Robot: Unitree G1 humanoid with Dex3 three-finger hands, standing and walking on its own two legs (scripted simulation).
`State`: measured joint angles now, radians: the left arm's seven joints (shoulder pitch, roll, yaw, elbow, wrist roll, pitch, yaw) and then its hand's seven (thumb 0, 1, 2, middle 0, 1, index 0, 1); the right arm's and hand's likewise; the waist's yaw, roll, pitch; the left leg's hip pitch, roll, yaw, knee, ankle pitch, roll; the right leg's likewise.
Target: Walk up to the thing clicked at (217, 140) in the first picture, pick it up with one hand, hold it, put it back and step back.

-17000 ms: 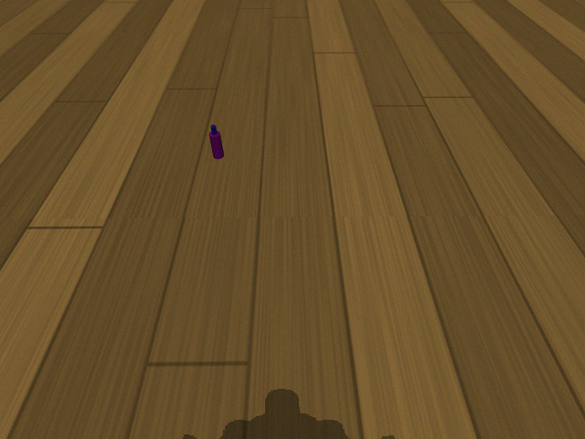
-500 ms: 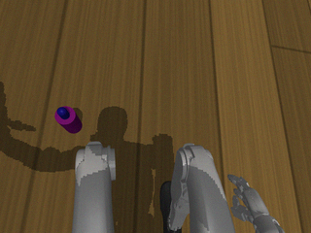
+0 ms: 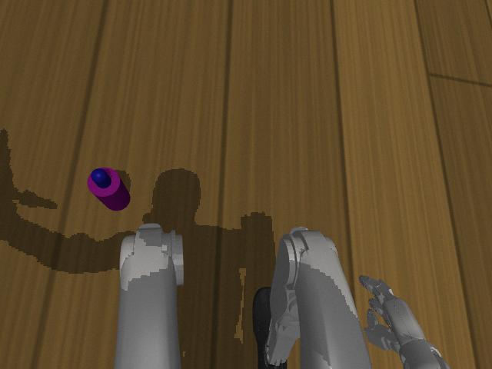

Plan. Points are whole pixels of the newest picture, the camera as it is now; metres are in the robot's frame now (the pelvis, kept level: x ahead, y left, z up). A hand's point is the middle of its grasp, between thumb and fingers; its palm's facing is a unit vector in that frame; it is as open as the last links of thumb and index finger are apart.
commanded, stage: go down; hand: left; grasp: from the side
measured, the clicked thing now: (108, 188) +0.42 +0.27 -0.27
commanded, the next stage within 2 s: approach in 1.60 s
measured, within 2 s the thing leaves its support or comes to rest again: neither
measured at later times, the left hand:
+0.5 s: hand out of the picture +0.34 +0.45 +0.02, palm faces +0.25 -0.97 -0.01, open 17.4 cm
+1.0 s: hand out of the picture +0.34 +0.45 +0.01, palm faces +0.24 -0.97 -0.01, open 17.4 cm
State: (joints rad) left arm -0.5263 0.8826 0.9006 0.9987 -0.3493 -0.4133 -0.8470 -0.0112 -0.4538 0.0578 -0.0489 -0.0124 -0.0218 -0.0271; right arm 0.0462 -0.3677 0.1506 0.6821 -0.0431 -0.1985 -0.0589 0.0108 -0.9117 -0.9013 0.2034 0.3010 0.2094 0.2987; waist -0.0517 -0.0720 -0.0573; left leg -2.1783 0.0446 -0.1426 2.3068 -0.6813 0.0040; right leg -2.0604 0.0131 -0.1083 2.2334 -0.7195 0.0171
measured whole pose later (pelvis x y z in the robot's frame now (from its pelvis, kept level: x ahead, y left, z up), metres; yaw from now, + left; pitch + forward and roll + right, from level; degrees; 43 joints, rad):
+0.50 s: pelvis +0.00 +0.00 +0.00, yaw +0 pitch +30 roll -9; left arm -0.53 0.89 0.90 1.00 -0.34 -0.41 -0.85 -0.01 -0.49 0.05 -0.05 -0.02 -0.03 -0.03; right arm 0.05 -0.36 0.16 0.68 -0.04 -0.20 -0.06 0.01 -0.91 -0.90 0.20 0.30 0.21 0.30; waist -0.06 -0.07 -0.06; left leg -2.18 0.04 -0.15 2.31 -0.68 0.00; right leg -2.06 0.01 -0.11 2.24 -0.72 0.02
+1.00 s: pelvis +0.00 +0.00 +0.00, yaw +0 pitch +31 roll -9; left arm -0.52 0.89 0.90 0.98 -0.34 -0.41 -0.85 -0.01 -0.49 0.06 -0.05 -0.03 -0.03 -0.04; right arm 0.04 -0.36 0.15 0.68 -0.04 -0.20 -0.06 0.01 -0.91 -0.90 0.20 0.30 0.21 0.30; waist -0.05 -0.08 -0.06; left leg -2.18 0.04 -0.15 2.31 -0.68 0.00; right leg -2.06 0.01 -0.11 2.23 -0.72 0.02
